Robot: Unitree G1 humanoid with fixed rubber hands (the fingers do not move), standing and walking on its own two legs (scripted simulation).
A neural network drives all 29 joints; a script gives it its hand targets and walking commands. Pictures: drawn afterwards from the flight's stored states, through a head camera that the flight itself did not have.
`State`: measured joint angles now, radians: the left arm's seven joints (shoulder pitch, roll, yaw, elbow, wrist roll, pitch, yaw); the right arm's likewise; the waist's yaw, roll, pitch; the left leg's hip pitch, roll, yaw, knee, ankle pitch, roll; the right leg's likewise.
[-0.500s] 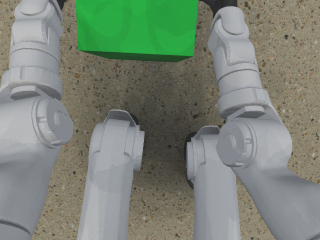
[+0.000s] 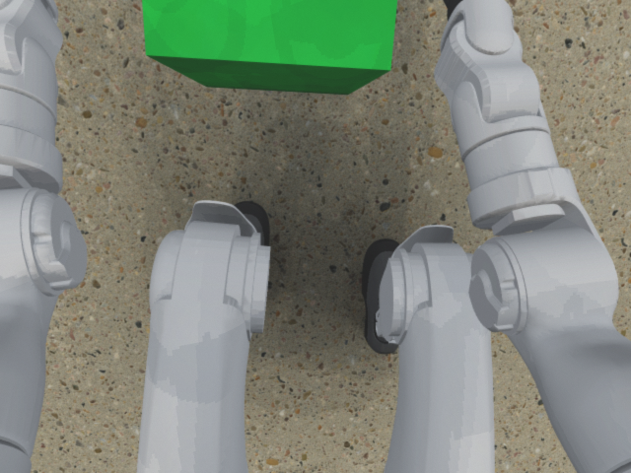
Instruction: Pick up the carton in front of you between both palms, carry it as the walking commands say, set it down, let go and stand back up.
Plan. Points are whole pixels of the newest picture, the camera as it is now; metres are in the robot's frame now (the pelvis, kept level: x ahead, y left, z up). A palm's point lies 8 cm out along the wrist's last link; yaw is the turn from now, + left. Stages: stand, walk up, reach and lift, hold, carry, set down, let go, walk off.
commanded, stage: set down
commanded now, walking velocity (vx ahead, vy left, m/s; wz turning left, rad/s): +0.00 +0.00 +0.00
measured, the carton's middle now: out of the picture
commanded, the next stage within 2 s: let go in 0.90 s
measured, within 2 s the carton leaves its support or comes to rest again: neither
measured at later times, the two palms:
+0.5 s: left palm out of the picture +0.50 +0.33 +0.01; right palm out of the picture +0.55 -0.06 +0.01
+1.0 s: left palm out of the picture +0.50 +0.34 +0.15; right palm out of the picture +0.54 -0.06 +0.15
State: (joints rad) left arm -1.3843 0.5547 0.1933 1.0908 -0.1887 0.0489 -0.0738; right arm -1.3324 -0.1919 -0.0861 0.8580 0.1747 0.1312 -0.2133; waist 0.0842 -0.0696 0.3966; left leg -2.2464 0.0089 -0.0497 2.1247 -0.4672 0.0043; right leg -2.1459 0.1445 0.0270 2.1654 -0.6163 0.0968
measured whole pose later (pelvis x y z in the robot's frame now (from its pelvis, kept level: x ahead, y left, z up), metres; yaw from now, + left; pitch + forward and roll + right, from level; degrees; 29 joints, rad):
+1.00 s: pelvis +0.05 +0.02 +0.26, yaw +3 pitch +43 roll -4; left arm -1.02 0.38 0.35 0.88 0.06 0.13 -0.14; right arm -0.92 -0.05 -0.27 0.66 -0.06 0.18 -0.15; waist 0.04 -0.04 -0.05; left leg -1.61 -0.04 -0.06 1.17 -0.31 0.02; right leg -1.51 0.06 0.06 1.18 -0.42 0.07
